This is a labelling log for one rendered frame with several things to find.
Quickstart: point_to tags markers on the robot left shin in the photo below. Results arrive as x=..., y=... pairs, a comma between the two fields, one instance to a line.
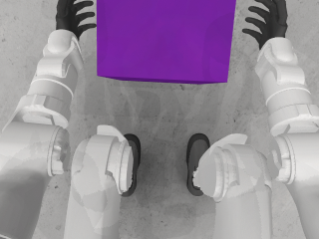
x=102, y=129

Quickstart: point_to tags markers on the robot right upper arm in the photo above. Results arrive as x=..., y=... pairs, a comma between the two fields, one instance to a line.
x=293, y=159

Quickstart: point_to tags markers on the right robot forearm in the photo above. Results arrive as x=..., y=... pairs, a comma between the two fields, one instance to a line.
x=286, y=95

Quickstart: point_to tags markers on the robot left hand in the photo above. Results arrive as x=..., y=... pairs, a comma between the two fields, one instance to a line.
x=66, y=18

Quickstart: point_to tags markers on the left robot forearm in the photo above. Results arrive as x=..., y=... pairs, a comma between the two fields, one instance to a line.
x=53, y=86

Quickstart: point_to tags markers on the carton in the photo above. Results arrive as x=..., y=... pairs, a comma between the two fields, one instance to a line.
x=165, y=41

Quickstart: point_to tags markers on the left robot foot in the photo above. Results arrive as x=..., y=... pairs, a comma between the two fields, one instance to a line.
x=135, y=143

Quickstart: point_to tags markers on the robot right hand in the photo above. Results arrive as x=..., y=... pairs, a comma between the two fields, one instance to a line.
x=275, y=25

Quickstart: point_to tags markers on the robot left upper arm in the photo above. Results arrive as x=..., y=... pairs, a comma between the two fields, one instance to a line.
x=30, y=155

